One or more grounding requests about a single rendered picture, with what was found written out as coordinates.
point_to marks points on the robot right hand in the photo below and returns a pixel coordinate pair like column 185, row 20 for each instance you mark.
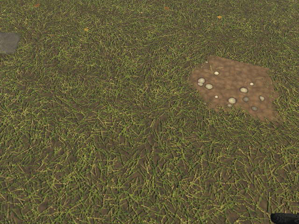
column 285, row 218

